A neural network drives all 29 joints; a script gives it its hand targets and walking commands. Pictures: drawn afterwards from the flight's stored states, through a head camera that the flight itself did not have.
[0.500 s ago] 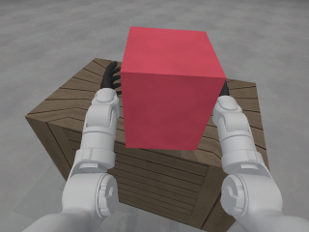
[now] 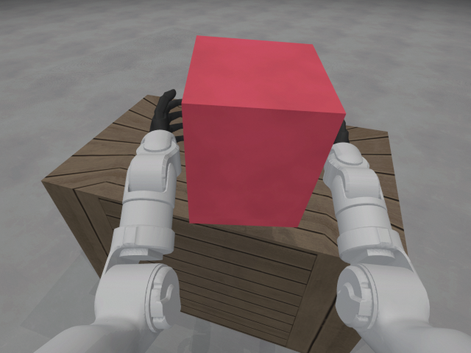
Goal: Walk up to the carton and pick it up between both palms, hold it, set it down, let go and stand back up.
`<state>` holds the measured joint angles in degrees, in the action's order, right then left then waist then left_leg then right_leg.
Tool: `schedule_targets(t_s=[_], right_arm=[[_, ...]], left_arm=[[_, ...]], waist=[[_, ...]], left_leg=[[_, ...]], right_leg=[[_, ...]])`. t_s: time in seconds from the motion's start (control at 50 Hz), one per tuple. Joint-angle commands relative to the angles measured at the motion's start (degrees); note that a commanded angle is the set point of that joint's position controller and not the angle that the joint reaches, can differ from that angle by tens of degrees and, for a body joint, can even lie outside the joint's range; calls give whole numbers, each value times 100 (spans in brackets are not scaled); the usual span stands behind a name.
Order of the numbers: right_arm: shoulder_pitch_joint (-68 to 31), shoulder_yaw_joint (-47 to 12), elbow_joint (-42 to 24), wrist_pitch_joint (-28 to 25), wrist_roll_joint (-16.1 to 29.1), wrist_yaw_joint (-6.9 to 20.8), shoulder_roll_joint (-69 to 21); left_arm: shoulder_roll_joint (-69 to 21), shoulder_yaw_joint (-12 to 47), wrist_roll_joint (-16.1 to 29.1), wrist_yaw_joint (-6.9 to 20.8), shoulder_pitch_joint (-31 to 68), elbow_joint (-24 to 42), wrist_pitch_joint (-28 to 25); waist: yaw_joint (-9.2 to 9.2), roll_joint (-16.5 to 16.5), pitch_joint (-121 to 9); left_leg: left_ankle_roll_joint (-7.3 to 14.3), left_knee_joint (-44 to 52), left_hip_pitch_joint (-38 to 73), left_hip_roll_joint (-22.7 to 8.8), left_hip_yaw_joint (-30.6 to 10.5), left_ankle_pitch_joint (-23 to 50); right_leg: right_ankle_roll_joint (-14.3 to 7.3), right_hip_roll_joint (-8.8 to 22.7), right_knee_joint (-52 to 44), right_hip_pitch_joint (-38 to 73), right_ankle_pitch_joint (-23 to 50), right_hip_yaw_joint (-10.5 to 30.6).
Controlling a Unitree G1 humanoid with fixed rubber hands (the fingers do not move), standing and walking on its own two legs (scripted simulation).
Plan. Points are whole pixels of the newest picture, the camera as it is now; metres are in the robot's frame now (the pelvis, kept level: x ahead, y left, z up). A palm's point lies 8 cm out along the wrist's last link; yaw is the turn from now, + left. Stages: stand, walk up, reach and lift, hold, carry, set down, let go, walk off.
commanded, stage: hold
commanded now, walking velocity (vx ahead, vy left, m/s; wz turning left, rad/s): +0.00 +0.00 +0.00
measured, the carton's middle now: (249, 136) +0.42 +0.00 +0.20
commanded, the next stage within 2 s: none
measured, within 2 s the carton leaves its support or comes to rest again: neither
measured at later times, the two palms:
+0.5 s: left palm (164, 137) +0.38 +0.14 +0.22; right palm (337, 146) +0.39 -0.15 +0.20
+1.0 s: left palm (163, 135) +0.38 +0.14 +0.23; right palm (337, 144) +0.39 -0.15 +0.20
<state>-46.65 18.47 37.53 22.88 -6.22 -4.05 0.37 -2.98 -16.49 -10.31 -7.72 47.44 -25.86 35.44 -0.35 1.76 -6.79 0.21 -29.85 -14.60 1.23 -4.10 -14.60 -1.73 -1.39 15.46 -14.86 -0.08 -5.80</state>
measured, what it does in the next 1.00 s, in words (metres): stands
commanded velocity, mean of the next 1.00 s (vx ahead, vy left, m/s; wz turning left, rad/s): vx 0.00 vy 0.00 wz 0.00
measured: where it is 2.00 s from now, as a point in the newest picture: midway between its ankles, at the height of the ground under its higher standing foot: outside the picture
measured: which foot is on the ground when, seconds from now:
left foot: down 0.00-1.00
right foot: down 0.00-1.00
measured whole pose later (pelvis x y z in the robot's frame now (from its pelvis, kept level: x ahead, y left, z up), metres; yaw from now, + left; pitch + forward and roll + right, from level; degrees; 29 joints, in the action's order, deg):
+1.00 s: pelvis +0.00 +0.00 +0.00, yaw +0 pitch -1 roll -2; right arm -47.2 18.2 35.5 26.0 -4.9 -4.6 0.4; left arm -2.9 -16.5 -10.3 -7.5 47.4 -23.6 38.6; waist -0.3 1.8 -6.5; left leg 0.5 -29.8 -14.1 1.1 -4.3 -14.6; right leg -1.7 -1.4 16.7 -14.9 -0.9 -6.1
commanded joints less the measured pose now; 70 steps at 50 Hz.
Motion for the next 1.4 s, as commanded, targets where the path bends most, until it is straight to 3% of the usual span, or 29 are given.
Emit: schedule_targets(t_s=[0.0, 0.1, 0.12, 0.2, 0.26, 0.3, 0.34, 0.36, 0.48, 0.52, 0.6, 0.62, 0.66, 0.7, 0.86, 0.96, 0.98, 1.02, 1.06, 1.08, 1.1, 1.12, 1.14, 1.16, 1.2, 1.22, 1.3, 1.32, 1.38], right_arm=[[-5904, -2665, -1503, -519, 1420, 335, -3482], [-6535, -3189, -2413, -502, 1742, 343, -3894], [-6404, -3048, -1928, -422, 1697, 354, -3711], [-6141, -2589, -1355, -332, 1360, 384, -3469], [-6326, -2657, -1591, -418, 1440, 376, -3675], [-6379, -2843, -1692, -331, 1631, 393, -3509], [-6066, -2486, -1224, -310, 1381, 399, -3465], [-6313, -2696, -1554, -360, 1523, 397, -3641], [-6035, -2739, -1568, -313, 1611, 374, -3496], [-6186, -2785, -1632, -262, 1563, 383, -3580], [-6576, -3088, -2192, -314, 1680, 323, -3746], [-6366, -2683, -1776, -276, 1518, 337, -3423], [-6335, -2974, -1820, -270, 1710, 334, -3760], [-5987, -2764, -1732, -213, 1654, 348, -3574], [-6311, -3056, -1922, -252, 1828, 358, -3694], [-5988, -2787, -1455, -208, 1703, 381, -3477], [-5877, -2794, -1513, -190, 1716, 359, -3484], [-6284, -2898, -1736, -211, 1754, 358, -3645], [-6158, -2819, -1800, -188, 1755, 328, -3461], [-6494, -3000, -2128, -254, 1818, 333, -3580], [-6182, -2787, -1716, -204, 1728, 341, -3498], [-6177, -2811, -1510, -180, 1686, 341, -3558], [-5768, -2839, -1503, -197, 1734, 368, -3595], [-5983, -2695, -1518, -195, 1675, 367, -3330], [-6467, -2952, -1836, -233, 1732, 364, -3637], [-6246, -2902, -1960, -280, 1730, 366, -3547], [-6607, -2783, -1807, -276, 1655, 373, -3627], [-6237, -2741, -1714, -257, 1635, 355, -3509], [-6167, -2799, -1585, -222, 1651, 412, -3421]], left_arm=[[-3603, 2859, 708, 1081, 4368, 1032, 84], [-3615, 3136, 1071, 990, 5028, 1868, -95], [-3425, 2798, 901, 961, 4868, 1337, -54], [-3443, 2658, 759, 1033, 4988, 1003, 28], [-3581, 2922, 942, 1010, 5301, 1509, -37], [-3344, 2566, 717, 1030, 4716, 948, 96], [-3294, 2515, 680, 1094, 4957, 847, 67], [-3381, 2520, 693, 1075, 4882, 1018, 48], [-3508, 2810, 871, 1035, 4683, 1274, 130], [-3325, 2639, 823, 1069, 4928, 1197, 52], [-3406, 2647, 838, 1058, 4556, 1122, 114], [-3441, 2752, 806, 1076, 4853, 955, 116], [-3285, 2702, 880, 1043, 4884, 1321, 83], [-3605, 3120, 1084, 989, 5099, 1739, 34], [-3419, 2718, 880, 1017, 4797, 1551, 138], [-3610, 3022, 954, 987, 5098, 1585, 174], [-3609, 2988, 975, 1024, 4878, 1528, 184], [-3367, 2607, 771, 1051, 4743, 1174, 179], [-3553, 2789, 858, 1036, 4796, 1259, 170], [-3536, 2769, 940, 1040, 4574, 1281, 201], [-3660, 2959, 963, 1053, 4776, 1466, 187], [-3427, 2742, 842, 1049, 4770, 1126, 207], [-3675, 3057, 1000, 1010, 4876, 1858, 170], [-3677, 3030, 918, 1037, 4695, 1317, 249], [-3488, 2711, 847, 1035, 5013, 1348, 152], [-3759, 3124, 1068, 1021, 4899, 1635, 153], [-3520, 2779, 913, 1033, 4950, 1172, 143], [-3468, 2801, 877, 1050, 4870, 1284, 155], [-3599, 2829, 905, 980, 4753, 1463, 192]], waist=[[-772, -251, -2712], [-522, -282, -3817], [-448, -281, -3368], [-667, -204, -2661], [-673, -12, -3159], [-485, -321, -2718], [-683, -202, -2711], [-497, -243, -2833], [-614, -56, -2945], [-601, -407, -2971], [-382, -460, -3194], [-706, -177, -2847], [-475, -296, -3274], [-867, 3, -3232], [-434, -388, -3334], [-733, 136, -3059], [-804, -107, -3033], [-400, -293, -3115], [-711, -213, -2983], [-441, -300, -3281], [-776, -95, -3063], [-575, -235, -2875], [-802, 11, -3084], [-835, 108, -2810], [-453, -273, -3107], [-750, -131, -3306], [-489, -246, -3071], [-685, -136, -3228], [-567, -39, -3029]], left_leg=[[-118, 1544, -833, -221, -171, 257], [9, 1350, -738, -72, -77, 456], [9, 1398, -788, -69, -31, 245], [46, 1692, -1072, -193, -80, -353], [-45, 1566, -947, -188, -112, -113], [40, 1539, -922, -114, -21, -42], [34, 1609, -1111, -124, -90, -369], [61, 1580, -1108, -119, -33, -183], [-93, 1525, -931, -165, -74, 76], [75, 1494, -955, -24, 11, -85], [64, 1388, -868, -40, 38, 268], [10, 1516, -950, -56, -57, -102], [15, 1440, -985, -47, 31, 101], [-178, 1438, -742, -120, -111, 333], [-5, 1405, -819, -84, -27, 400], [-220, 1459, -668, -182, -106, 304], [-214, 1456, -719, -223, -124, 277], [-27, 1455, -930, -93, 36, 145], [-77, 1485, -881, -94, -114, 131], [-68, 1415, -833, -119, -17, 289], [-156, 1467, -845, -218, -149, 356], [-57, 1442, -896, -131, -63, 90], [-262, 1468, -645, -262, -157, 637], [-272, 1492, -680, -233, -147, 401], [-18, 1462, -962, -141, -76, 178], [-155, 1472, -836, -245, -200, 335], [-27, 1461, -993, -139, -24, 42], [-83, 1459, -858, -135, -45, 116], [-140, 1545, -1036, -259, -145, 192]], right_leg=[[278, 255, 337, 3838, 254, 467], [229, 227, 513, 4041, 404, 508], [205, 241, 441, 3789, 70, 498], [259, 212, 450, 3552, -475, 432], [185, 212, 517, 3786, -112, 417], [243, 199, 409, 3592, -263, 440], [207, 231, 439, 3646, -381, 444], [216, 248, 485, 3814, -178, 485], [195, 210, 478, 3803, 92, 508], [220, 187, 443, 3640, -260, 472], [226, 223, 432, 3838, -26, 485], [215, 189, 412, 3559, -254, 455], [257, 230, 509, 3898, -15, 528], [204, 170, 531, 3652, 266, 498], [221, 159, 512, 3819, 211, 533], [180, 138, 514, 3489, 51, 467], [178, 164, 474, 3671, 268, 484], [195, 235, 457, 3849, 20, 539], [230, 167, 494, 3702, 126, 491], [217, 165, 471, 3716, 111, 547], [213, 154, 510, 3733, 385, 485], [208, 189, 452, 3575, -56, 505], [236, 158, 519, 3779, 575, 489], [193, 168, 404, 3537, 174, 487], [181, 171, 549, 3788, 105, 490], [236, 145, 531, 3755, 287, 507], [171, 184, 443, 3555, -220, 508], [204, 185, 485, 3741, 22, 506], [200, 133, 544, 3761, 150, 507]])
